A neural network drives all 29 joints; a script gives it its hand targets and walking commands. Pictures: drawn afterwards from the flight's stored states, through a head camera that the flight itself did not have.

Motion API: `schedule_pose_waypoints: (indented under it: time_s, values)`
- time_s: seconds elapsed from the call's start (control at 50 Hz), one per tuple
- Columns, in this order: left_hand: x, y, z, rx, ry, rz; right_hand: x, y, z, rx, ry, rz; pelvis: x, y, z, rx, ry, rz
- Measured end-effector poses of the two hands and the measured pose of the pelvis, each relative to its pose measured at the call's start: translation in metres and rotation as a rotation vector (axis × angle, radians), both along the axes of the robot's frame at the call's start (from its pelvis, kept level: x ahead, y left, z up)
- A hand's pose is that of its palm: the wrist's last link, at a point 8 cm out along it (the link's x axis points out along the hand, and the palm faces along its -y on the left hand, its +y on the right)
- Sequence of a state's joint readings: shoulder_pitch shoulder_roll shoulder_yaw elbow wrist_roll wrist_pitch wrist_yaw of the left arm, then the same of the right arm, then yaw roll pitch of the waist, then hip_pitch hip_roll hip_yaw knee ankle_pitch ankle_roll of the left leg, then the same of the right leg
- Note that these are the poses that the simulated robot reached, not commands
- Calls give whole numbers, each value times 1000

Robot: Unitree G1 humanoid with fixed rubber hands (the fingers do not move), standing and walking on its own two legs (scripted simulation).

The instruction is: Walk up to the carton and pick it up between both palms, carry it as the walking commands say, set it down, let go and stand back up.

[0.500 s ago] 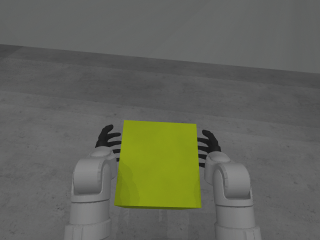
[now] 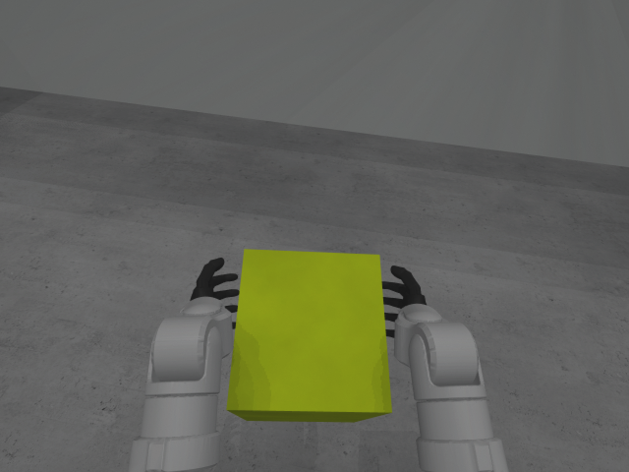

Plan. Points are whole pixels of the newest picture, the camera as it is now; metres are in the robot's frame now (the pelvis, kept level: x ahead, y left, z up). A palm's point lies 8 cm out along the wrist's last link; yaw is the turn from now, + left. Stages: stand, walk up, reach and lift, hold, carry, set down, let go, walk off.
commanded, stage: carry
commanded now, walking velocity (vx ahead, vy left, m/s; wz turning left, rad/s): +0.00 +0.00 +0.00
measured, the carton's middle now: (306, 346) +0.31 +0.01 -0.01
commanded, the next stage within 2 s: none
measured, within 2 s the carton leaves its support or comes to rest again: neither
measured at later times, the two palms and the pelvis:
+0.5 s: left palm (214, 304) +0.30 +0.13 +0.09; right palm (420, 304) +0.30 -0.13 +0.10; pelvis +0.01 +0.00 +0.00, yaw +0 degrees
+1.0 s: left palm (216, 300) +0.31 +0.13 +0.09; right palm (421, 294) +0.31 -0.13 +0.11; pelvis +0.01 +0.00 +0.00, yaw +0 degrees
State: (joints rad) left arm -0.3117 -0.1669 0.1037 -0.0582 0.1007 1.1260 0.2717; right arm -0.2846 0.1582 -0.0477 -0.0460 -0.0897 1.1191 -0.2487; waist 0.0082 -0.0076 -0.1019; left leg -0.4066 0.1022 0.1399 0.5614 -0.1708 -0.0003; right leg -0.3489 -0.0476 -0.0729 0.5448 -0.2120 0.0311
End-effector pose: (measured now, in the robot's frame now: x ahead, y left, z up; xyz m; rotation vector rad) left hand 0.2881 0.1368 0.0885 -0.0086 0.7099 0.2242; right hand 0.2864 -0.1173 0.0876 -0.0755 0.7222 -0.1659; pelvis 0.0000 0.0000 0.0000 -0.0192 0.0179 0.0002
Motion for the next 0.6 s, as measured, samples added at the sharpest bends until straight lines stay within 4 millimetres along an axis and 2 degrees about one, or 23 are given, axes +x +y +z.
schedule_pose_waypoints:
  time_s: [0.14,0.38,0.54,0.6]
  values:
    - [1,-7,2,-5,-13,-15,-1,-8,17,16,-70,-17,-3,-4,1,5,3,0]
    - [8,-8,2,13,4,-4,10,-8,9,23,-44,-13,4,-5,2,6,17,-1]
    - [15,-9,3,3,-2,-14,15,-9,17,26,-68,-21,9,-5,2,7,25,-2]
    - [17,-8,3,9,0,-9,19,-9,13,26,-57,-19,11,-5,2,7,27,-3]
